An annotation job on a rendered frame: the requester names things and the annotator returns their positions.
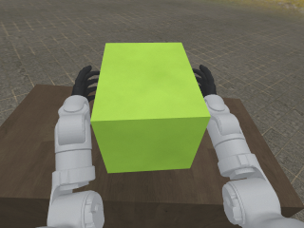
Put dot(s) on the right robot upper arm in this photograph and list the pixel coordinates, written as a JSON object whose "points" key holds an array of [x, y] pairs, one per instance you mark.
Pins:
{"points": [[252, 203]]}

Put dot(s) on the left robot hand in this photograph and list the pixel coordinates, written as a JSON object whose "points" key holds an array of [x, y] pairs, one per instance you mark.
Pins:
{"points": [[81, 86]]}

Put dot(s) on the pedestal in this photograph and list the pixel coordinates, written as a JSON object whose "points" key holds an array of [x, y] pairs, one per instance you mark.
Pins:
{"points": [[172, 198]]}

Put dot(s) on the robot left forearm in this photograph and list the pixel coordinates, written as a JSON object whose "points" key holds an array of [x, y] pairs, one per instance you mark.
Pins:
{"points": [[72, 145]]}

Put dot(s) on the right robot hand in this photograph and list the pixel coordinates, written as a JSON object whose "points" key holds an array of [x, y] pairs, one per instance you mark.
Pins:
{"points": [[207, 83]]}

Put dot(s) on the left robot upper arm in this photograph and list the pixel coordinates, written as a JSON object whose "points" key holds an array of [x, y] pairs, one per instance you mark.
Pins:
{"points": [[76, 210]]}

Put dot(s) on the carton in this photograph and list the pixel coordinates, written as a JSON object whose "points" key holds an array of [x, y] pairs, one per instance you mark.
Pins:
{"points": [[148, 112]]}

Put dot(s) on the robot right forearm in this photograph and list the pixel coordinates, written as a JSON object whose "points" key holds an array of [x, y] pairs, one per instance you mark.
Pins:
{"points": [[235, 160]]}

